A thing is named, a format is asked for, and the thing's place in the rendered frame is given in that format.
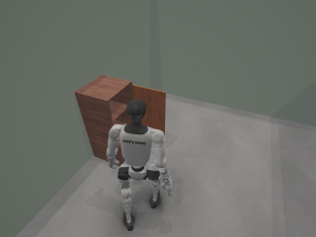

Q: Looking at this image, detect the right robot upper arm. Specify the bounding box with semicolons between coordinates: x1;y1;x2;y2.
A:
150;128;165;168

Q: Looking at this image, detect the left robot upper arm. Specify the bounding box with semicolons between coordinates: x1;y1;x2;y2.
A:
107;124;123;157

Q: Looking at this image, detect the left robot forearm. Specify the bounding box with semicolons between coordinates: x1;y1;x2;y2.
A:
106;148;116;163

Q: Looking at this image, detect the right robot forearm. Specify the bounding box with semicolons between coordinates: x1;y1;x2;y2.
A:
158;158;172;186

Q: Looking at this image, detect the humanoid robot torso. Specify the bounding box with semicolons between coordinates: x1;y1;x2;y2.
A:
119;124;153;181

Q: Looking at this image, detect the cupboard door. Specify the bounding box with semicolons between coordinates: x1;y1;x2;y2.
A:
131;84;166;135

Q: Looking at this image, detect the left robot thigh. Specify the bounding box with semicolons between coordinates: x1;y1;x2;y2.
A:
118;164;132;199

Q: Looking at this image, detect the right robot hand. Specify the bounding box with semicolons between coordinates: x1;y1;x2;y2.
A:
161;181;173;197

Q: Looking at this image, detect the left robot hand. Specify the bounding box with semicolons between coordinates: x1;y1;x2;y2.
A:
109;159;119;169

